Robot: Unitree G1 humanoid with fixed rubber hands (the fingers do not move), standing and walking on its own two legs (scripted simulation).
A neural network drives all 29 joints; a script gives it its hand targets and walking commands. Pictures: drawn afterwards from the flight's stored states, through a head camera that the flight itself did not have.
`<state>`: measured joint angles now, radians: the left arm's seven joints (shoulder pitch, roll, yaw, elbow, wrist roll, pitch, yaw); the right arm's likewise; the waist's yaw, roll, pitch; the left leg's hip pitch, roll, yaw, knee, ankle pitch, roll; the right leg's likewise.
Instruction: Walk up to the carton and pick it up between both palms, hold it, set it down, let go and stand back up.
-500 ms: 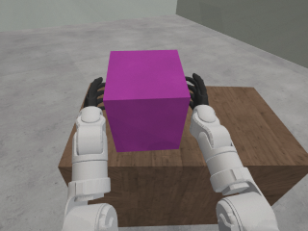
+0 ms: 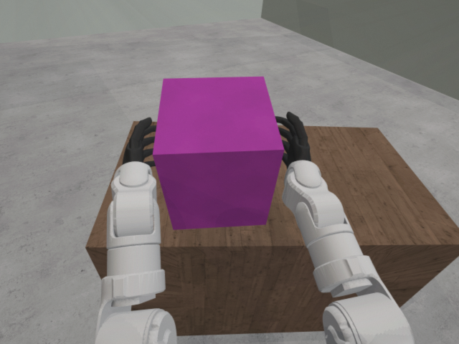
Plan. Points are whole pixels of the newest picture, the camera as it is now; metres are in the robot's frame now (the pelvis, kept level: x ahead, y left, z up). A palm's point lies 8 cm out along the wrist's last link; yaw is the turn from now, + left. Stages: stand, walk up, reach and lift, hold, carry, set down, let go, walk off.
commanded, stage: hold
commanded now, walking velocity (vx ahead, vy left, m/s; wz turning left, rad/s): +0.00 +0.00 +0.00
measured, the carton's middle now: (217, 155) +0.40 +0.02 +0.16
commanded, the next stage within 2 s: set down in 1.66 s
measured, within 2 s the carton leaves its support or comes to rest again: neither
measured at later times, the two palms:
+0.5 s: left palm (137, 167) +0.35 +0.15 +0.17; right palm (297, 162) +0.35 -0.12 +0.18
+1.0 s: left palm (138, 167) +0.35 +0.14 +0.17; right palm (298, 163) +0.35 -0.12 +0.18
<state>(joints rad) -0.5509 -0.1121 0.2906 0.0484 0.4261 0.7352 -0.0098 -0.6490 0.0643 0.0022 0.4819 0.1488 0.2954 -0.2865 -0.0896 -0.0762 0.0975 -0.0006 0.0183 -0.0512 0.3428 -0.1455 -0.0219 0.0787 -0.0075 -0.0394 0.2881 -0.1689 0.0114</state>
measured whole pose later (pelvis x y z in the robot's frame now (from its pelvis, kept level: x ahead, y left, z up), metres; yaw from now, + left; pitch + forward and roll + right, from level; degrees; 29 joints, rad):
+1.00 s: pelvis -0.01 +0.00 +0.00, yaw +0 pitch -12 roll -1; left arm -0.56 -0.11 0.29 0.06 0.44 0.72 -0.01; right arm -0.65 0.07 -0.02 0.51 0.13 0.23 -0.27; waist -0.09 -0.08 0.12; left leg 0.00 0.02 -0.04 0.34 -0.14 -0.02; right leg 0.08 -0.01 -0.05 0.29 -0.16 0.01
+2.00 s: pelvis +0.00 +0.00 +0.00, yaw -1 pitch -11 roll +0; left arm -0.58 -0.13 0.32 0.11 0.44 0.64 -0.03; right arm -0.66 0.10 -0.08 0.55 0.05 0.13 -0.24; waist -0.06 -0.07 0.11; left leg 0.00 0.02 -0.02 0.32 -0.13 -0.01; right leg 0.06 -0.02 -0.05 0.29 -0.16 0.01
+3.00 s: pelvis +0.02 +0.00 +0.00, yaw -3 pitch -3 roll +0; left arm -0.58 -0.16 0.46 0.64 0.45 0.22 0.04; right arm -0.74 0.19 -0.50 0.96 -0.29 -0.25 -0.12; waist 0.01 -0.08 0.08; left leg -0.09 0.03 0.05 0.26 -0.12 -0.01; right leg -0.06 -0.02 -0.03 0.27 -0.15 0.01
